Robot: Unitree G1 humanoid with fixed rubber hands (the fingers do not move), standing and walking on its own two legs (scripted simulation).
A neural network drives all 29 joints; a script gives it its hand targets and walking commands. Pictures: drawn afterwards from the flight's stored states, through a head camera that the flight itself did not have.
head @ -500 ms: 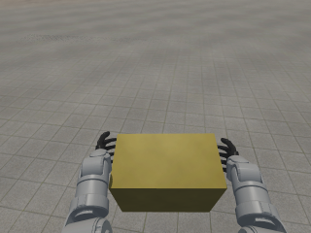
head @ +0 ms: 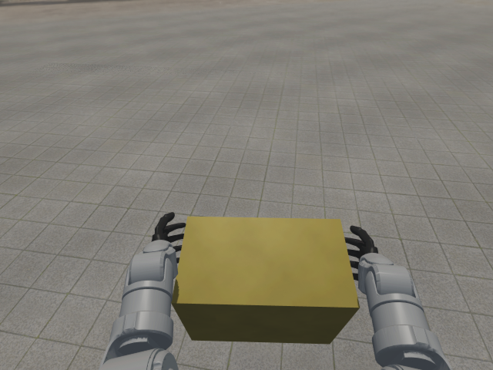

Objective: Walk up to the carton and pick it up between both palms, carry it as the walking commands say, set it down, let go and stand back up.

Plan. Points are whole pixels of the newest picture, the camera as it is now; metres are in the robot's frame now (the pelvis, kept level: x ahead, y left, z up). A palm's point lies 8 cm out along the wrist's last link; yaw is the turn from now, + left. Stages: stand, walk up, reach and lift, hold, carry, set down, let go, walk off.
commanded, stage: hold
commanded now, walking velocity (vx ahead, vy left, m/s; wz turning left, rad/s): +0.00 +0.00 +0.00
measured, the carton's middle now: (261, 283) +0.31 +0.01 -0.03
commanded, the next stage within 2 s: carry in 0.42 s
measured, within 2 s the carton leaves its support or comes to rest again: neither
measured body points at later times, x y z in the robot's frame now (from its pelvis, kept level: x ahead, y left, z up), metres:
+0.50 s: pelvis +0.00 +0.00 +0.00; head -0.08 +0.00 +0.44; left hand +0.32 +0.19 +0.06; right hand +0.31 -0.17 +0.04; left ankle +0.06 +0.10 -0.73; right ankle +0.04 -0.13 -0.73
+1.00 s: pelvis -0.07 -0.02 -0.01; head -0.12 -0.01 +0.44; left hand +0.22 +0.14 +0.09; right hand +0.17 -0.22 +0.07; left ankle -0.01 +0.12 -0.73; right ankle -0.04 -0.13 -0.70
